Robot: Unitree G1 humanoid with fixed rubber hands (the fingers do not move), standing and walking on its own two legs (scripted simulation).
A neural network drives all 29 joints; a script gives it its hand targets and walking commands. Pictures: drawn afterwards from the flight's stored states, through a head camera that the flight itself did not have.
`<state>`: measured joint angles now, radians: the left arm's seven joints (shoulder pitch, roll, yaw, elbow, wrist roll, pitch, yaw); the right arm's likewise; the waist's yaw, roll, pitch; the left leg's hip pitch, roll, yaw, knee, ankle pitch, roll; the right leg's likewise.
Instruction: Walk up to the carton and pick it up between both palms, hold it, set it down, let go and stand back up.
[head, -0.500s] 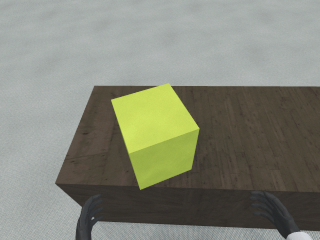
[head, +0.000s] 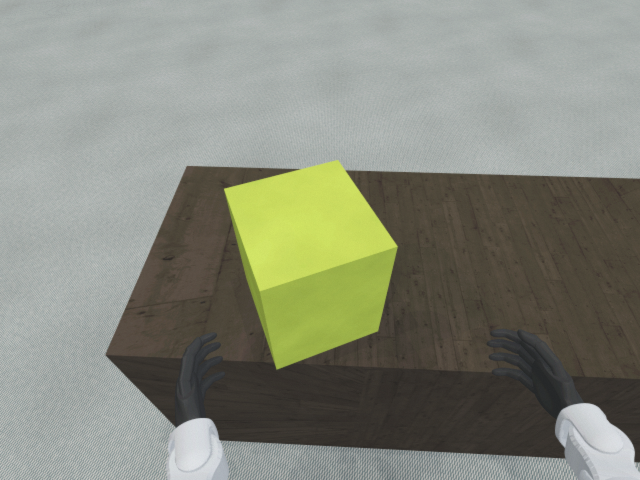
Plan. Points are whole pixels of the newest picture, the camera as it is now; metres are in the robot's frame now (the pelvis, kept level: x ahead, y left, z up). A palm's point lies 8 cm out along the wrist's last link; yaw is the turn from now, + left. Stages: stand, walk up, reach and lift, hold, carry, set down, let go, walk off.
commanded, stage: reach and lift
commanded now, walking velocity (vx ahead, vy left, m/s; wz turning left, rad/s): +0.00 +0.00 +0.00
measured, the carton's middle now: (307, 265) +0.47 +0.09 -0.07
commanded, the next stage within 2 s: none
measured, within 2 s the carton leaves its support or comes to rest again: neither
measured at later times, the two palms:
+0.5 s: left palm (184, 352) +0.26 +0.22 +0.02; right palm (516, 323) +0.35 -0.21 +0.00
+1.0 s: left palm (175, 311) +0.30 +0.23 +0.04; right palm (486, 258) +0.42 -0.17 +0.05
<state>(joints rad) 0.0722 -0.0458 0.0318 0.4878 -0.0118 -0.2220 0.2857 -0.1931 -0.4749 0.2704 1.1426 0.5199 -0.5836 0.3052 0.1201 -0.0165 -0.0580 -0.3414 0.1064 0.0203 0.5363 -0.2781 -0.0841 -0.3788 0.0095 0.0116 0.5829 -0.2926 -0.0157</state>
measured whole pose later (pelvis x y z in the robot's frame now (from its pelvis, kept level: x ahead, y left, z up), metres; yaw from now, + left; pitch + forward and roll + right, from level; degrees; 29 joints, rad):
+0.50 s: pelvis +0.00 +0.00 +0.01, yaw -1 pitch +8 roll +0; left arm -0.08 -0.03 0.08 0.37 -0.02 -0.09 0.26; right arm -0.40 -0.47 0.26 1.07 0.49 -0.48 0.24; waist 0.14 0.02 -0.04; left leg -0.36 0.12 0.03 0.45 -0.23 -0.09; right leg -0.38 0.02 0.02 0.46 -0.22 -0.01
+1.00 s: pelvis -0.02 -0.01 +0.01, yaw -1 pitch +12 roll +0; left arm -0.39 0.03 0.14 0.49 -0.06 0.07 0.23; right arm -0.69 -0.45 0.22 1.06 0.41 -0.23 0.19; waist 0.20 0.01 -0.06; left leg -0.43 0.13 0.02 0.39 -0.16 -0.09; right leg -0.46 0.04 0.01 0.41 -0.15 -0.02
